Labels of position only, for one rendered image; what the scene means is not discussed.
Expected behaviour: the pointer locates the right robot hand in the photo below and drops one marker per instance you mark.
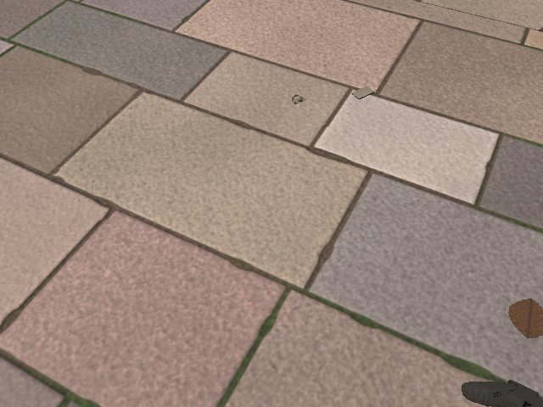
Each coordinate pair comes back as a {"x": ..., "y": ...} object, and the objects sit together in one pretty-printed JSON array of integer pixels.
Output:
[{"x": 501, "y": 394}]

